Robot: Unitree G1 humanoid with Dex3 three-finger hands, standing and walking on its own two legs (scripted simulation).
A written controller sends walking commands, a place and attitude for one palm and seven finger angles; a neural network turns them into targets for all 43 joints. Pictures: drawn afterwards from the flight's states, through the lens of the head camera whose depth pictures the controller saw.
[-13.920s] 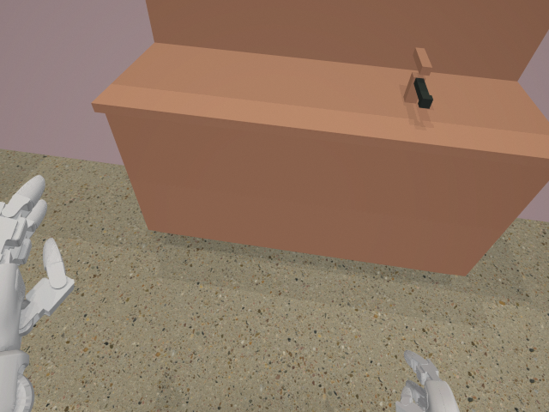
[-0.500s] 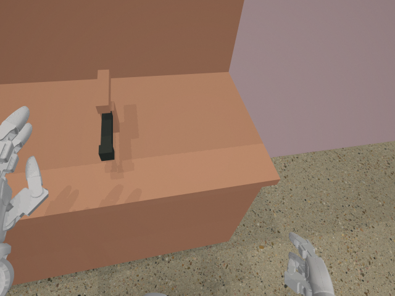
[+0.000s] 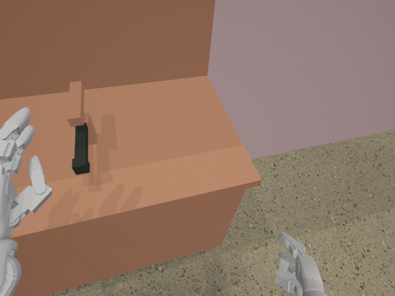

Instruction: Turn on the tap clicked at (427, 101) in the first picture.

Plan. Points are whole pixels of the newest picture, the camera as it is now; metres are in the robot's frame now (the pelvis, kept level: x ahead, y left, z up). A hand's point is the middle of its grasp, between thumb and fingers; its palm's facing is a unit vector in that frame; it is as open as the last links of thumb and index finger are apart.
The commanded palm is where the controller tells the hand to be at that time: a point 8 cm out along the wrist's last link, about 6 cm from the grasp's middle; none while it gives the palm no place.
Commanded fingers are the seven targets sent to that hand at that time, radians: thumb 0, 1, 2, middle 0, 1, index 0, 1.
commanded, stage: shuffle to correct the standing spot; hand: left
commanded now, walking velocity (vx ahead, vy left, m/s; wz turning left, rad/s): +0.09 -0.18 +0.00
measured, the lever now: (81, 165) +0.35 +0.29 +0.03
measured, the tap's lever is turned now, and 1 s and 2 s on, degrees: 0 0 0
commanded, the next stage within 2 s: come to a stop and stand still in 0.36 s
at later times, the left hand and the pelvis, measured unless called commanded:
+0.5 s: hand (83, 171) +0.26 +0.21 +0.16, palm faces +0.31 -0.86 -0.40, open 7.4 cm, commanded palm +0.20 +0.25 +0.18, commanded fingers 0.00 0.90 0.90 -0.20 -0.30 -0.20 -0.30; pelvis +0.04 -0.03 -0.01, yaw +0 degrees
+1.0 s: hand (54, 188) +0.23 +0.24 +0.15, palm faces +0.30 -0.89 -0.34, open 7.4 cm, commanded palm +0.17 +0.29 +0.18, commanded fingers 0.00 0.90 0.90 -0.20 -0.30 -0.20 -0.30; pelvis +0.01 +0.01 +0.00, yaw -1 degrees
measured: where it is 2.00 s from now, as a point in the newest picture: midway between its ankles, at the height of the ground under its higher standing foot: outside the picture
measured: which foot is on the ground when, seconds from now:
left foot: down 0.00-1.00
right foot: down 0.00-1.00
